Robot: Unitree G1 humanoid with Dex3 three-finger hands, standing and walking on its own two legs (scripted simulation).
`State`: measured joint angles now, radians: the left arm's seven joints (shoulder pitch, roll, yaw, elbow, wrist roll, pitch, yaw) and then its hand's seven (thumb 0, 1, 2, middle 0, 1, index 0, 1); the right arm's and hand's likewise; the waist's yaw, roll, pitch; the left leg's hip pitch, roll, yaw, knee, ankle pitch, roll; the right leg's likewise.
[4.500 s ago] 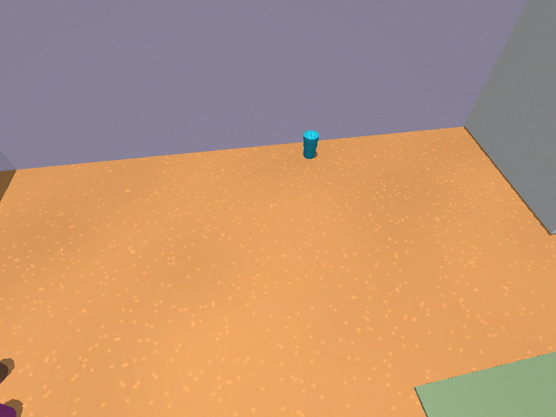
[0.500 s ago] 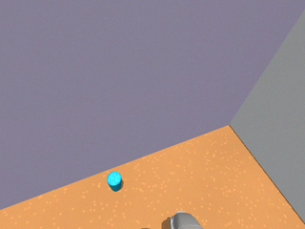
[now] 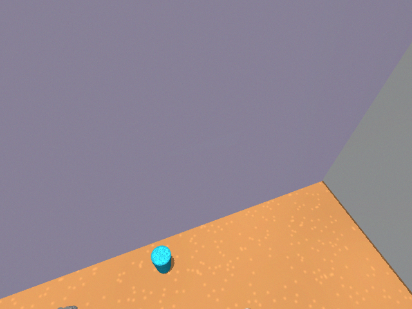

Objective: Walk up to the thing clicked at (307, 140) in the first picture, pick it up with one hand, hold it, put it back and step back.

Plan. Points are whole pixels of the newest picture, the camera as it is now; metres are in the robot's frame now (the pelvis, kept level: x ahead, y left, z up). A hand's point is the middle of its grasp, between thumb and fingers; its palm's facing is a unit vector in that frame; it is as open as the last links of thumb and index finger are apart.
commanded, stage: walk up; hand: left
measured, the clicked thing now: (162, 261) +0.43 +0.20 -0.68
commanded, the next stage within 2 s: stand in 1.48 s
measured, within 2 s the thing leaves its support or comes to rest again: neither
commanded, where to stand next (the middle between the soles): +0.09 -0.02 m, yaw +0 degrees
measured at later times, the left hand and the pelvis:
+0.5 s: hand out of the picture +0.11 +0.24 -0.13, palm faces +0.00 -0.94 -0.35, open 7.4 cm; pelvis +0.03 -0.02 +0.01, yaw +0 degrees
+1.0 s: hand out of the picture +0.13 +0.23 -0.13, palm faces -0.04 -0.94 -0.33, open 7.4 cm; pelvis +0.04 -0.02 +0.02, yaw +0 degrees
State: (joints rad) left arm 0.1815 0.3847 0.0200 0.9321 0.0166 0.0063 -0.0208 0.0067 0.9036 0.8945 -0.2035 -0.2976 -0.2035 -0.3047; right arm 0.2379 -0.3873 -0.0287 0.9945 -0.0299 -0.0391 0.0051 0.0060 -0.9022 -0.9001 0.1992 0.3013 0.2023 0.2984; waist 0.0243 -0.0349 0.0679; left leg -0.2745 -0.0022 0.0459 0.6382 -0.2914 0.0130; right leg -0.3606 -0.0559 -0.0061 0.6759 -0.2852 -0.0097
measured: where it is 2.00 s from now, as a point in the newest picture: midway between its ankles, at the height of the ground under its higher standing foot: outside the picture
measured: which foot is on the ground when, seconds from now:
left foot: down 0.00-1.00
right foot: down 0.00-1.00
